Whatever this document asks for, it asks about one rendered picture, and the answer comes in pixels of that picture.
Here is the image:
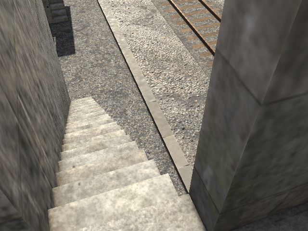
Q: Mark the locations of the stairs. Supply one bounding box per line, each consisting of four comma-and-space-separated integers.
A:
48, 0, 68, 23
47, 96, 178, 231

